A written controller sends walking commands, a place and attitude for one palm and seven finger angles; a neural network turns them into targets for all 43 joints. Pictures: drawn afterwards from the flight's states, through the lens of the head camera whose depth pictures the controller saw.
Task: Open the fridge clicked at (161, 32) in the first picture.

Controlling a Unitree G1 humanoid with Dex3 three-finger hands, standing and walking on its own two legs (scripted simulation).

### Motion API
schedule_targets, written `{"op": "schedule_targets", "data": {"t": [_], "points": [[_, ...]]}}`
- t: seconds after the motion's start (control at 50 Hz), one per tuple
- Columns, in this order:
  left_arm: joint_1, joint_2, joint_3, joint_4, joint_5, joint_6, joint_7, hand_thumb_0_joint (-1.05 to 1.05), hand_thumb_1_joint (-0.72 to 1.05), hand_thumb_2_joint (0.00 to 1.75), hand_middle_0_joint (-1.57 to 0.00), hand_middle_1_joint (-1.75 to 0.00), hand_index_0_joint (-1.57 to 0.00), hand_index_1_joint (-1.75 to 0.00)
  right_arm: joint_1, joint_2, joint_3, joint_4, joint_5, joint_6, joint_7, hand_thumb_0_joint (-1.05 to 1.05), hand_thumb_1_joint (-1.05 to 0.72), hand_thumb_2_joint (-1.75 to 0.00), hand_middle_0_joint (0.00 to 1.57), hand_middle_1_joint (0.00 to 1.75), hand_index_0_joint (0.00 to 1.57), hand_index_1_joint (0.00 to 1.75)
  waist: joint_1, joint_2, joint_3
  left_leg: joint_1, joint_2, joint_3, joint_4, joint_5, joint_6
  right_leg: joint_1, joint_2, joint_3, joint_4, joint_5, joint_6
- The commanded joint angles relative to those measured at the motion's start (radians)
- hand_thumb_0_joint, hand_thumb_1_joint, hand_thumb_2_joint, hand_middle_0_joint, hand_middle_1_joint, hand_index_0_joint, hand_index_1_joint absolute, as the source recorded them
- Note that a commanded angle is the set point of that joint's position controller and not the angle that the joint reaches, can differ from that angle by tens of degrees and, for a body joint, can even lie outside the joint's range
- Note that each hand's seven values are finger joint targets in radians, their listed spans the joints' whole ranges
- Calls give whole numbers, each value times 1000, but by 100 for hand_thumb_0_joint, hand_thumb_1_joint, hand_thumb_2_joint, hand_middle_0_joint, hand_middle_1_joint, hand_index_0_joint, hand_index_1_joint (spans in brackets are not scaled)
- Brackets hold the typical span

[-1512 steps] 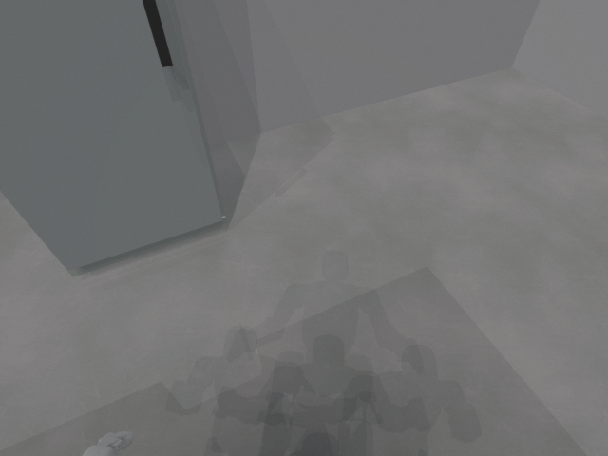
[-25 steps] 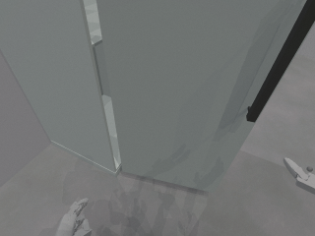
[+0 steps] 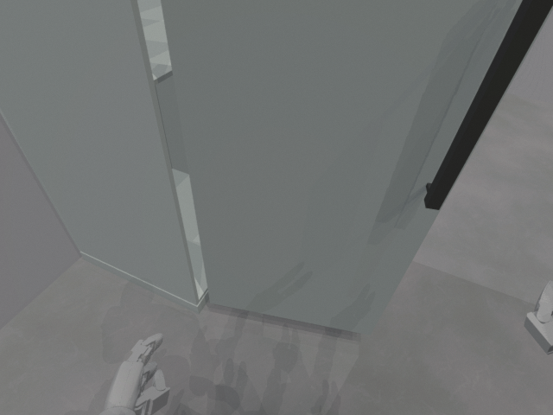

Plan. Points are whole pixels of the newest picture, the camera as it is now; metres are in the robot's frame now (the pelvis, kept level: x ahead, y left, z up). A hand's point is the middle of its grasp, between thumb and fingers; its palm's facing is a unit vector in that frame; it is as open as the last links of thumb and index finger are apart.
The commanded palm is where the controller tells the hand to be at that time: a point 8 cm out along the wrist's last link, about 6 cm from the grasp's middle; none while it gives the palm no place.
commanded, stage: draw the hand back to the body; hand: right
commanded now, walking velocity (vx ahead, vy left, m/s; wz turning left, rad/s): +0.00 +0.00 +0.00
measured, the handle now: (478, 102) +0.53 -0.34 +0.23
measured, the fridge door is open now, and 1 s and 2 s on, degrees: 76 76 76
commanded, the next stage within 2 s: step back with the hand held close in 0.08 s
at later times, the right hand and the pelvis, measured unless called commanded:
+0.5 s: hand (533, 322) +0.19 -0.28 +0.14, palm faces +0.35 +0.81 -0.48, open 7.4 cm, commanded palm +0.12 -0.33 +0.17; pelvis -0.03 -0.03 +0.00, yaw +2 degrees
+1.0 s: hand out of the picture +0.09 -0.30 +0.16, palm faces +0.51 +0.75 -0.43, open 7.4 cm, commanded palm +0.01 -0.34 +0.17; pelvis -0.11 -0.03 -0.02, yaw -4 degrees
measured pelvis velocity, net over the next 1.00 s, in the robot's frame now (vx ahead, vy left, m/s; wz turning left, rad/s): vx -0.11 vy -0.03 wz -0.08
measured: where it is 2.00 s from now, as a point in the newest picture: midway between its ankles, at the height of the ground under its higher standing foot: outside the picture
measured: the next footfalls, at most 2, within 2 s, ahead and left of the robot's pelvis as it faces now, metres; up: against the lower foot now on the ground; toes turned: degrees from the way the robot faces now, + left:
left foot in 1.04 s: -0.12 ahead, +0.09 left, +0.00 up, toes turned -7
right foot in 1.34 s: -0.13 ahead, -0.12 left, +0.00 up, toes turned -5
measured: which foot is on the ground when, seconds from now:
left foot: down 0.00-0.92, up 0.94-1.00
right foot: down 0.00-1.00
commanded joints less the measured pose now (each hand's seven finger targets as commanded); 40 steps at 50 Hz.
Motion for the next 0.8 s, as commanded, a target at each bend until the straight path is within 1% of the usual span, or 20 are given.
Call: {"op": "schedule_targets", "data": {"t": [0.0,0.04,0.06,0.08,0.16,0.18,0.2,0.22,0.24,0.26,0.3,0.34,0.4,0.46,0.56,0.64,0.68,0.72,0.74,0.78], "points": [[-124,99,39,-153,-2,-57,10,0,90,90,-20,-30,-20,-30,-100,-190,-93,-213,-2,-68,-12,0,-90,-90,20,30,20,30,9,8,-43,-9,0,-26,-75,131,-19,-14,35,-12,-63,158,-37],[-129,107,41,-149,0,-58,10,0,90,90,-20,-30,-20,-30,-107,-224,-125,-224,-3,-69,-12,0,-90,-90,20,30,20,30,2,3,-58,-5,-4,-30,-83,141,-19,-7,39,-14,-64,164,-35],[-126,99,40,-154,-2,-58,8,0,90,90,-20,-30,-20,-30,-97,-197,-102,-235,-2,-71,-10,0,-90,-90,20,30,20,30,8,-11,-54,1,1,-29,-71,150,-18,-11,34,-13,-64,173,-34],[-124,103,39,-151,1,-57,8,0,90,90,-20,-30,-20,-30,-100,-218,-124,-230,-3,-72,-12,0,-90,-90,20,30,20,30,1,1,-61,6,-1,-26,-69,167,-18,-14,37,-13,-64,184,-33],[-123,100,40,-153,-2,-53,4,0,90,90,-20,-30,-20,-30,-85,-199,-110,-224,-1,-70,-8,0,-90,-90,20,30,20,30,5,-11,-38,9,-1,-23,-66,161,-16,-26,32,-9,-69,188,-29],[-130,106,39,-157,0,-57,3,0,90,90,-20,-30,-20,-30,-159,-218,-113,-284,-6,-79,-11,0,-90,-90,20,30,20,30,4,-33,-78,16,-2,-27,-66,176,-14,-8,39,-9,-67,199,-30],[-137,130,35,-183,-7,-24,-1,0,90,90,-20,-30,-20,-30,-218,-306,-199,-298,-11,-111,-18,0,-90,-90,20,30,20,30,57,14,38,-124,49,-126,-107,263,-4,-105,12,0,-7,150,-45],[-122,106,31,-161,-2,1,-3,0,90,90,-20,-30,-20,-30,-101,-230,-145,-214,-17,-110,-7,0,-90,-90,20,30,20,30,60,93,-2,-120,89,-124,-93,288,0,-107,14,8,23,127,-45],[-137,111,38,-182,-3,13,-3,0,90,90,-20,-30,-20,-30,-88,-238,-145,-222,-18,-109,-4,0,-90,-90,20,30,20,30,55,93,5,-136,101,-136,-96,319,4,-110,23,4,37,126,-42],[-119,100,33,-186,-5,27,-5,0,90,90,-20,-30,-20,-30,-47,-206,-122,-209,-22,-109,-4,0,-90,-90,20,30,20,30,61,101,-43,-111,118,-130,-77,329,9,-108,19,1,49,145,-40],[-102,115,44,-204,-8,49,-6,0,90,90,-20,-30,-20,-30,0,-206,-123,-235,-21,-112,-12,0,-90,-90,20,30,20,30,64,45,-103,-98,121,-125,-42,350,10,-104,11,4,53,198,-39],[-111,122,51,-228,-8,63,0,0,90,90,-20,-30,-20,-30,40,-235,-154,-294,-20,-117,-20,0,-90,-90,20,30,20,30,57,-10,-159,-66,92,-93,6,397,-3,-92,-5,16,27,301,-38],[-102,118,56,-260,-13,88,3,0,90,90,-20,-30,-20,-30,88,-265,-196,-348,-17,-123,-33,0,-90,-90,20,30,20,30,54,10,-223,-18,60,-69,72,438,-15,-115,-24,32,22,397,-36],[-99,117,59,-283,-14,101,8,0,90,90,-20,-30,-20,-30,105,-285,-223,-400,-16,-129,-40,0,-90,-90,20,30,20,30,52,-32,-240,9,44,-61,123,441,-19,-159,-34,47,11,414,-33],[-87,131,61,-286,-15,83,12,0,90,90,-20,-30,-20,-30,114,-259,-220,-381,-22,-143,-44,0,-90,-90,20,30,20,30,51,-103,-177,40,-2,-44,223,241,-36,-342,-94,103,-77,217,-65],[-83,146,67,-271,-15,53,11,0,90,90,-20,-30,-20,-30,65,-240,-221,-338,-41,-158,-44,0,-90,-90,20,30,20,30,51,-135,-109,94,-18,-51,306,122,-38,-554,-142,144,-145,-157,-106],[-63,144,65,-262,-21,43,7,0,90,90,-20,-30,-20,-30,55,-217,-199,-305,-51,-167,-44,0,-90,-90,20,30,20,30,64,-77,-70,91,-7,-78,290,148,-33,-628,-129,154,-124,-310,-111],[-55,139,63,-256,-20,34,8,0,90,90,-20,-30,-20,-30,28,-224,-190,-301,-55,-175,-42,0,-90,-90,20,30,20,30,74,17,-47,13,27,-144,198,128,-18,-613,-73,128,-52,-386,-97],[-54,141,66,-248,-15,31,10,0,90,90,-20,-30,-20,-30,4,-247,-204,-315,-57,-181,-43,0,-90,-90,20,30,20,30,78,56,-53,-50,56,-195,131,104,-4,-560,-36,108,0,-370,-83],[-50,123,59,-231,-15,23,6,0,90,90,-20,-30,-20,-30,-38,-235,-166,-339,-51,-186,-44,0,-90,-90,20,30,20,30,88,109,-61,-202,97,-233,32,-30,22,-428,9,82,79,-311,-50]]}}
